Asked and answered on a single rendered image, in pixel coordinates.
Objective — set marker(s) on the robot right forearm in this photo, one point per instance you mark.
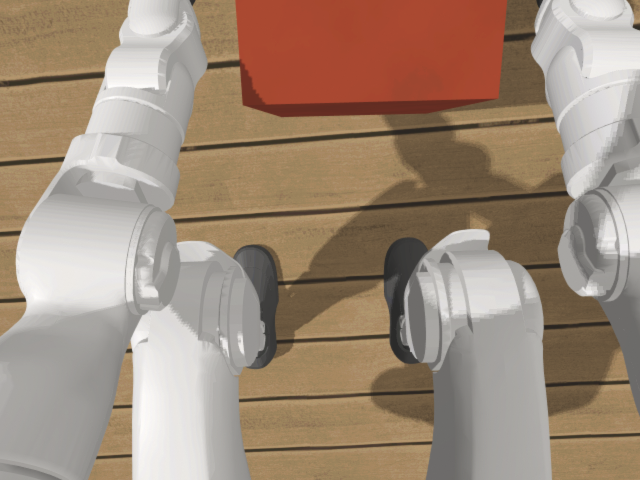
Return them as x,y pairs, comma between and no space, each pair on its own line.
590,56

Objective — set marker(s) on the robot left forearm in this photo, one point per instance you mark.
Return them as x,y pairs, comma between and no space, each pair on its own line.
139,120

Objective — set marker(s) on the right robot thigh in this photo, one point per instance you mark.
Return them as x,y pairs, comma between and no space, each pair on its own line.
490,404

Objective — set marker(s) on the right robot foot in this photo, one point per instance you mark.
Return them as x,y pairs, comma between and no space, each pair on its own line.
400,261

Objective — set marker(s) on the right robot upper arm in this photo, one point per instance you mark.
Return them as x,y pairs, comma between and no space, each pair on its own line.
599,255

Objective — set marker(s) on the left robot upper arm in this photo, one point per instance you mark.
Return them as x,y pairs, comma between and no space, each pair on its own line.
89,269

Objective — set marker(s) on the carton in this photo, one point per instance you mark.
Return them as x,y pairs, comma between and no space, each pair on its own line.
303,58

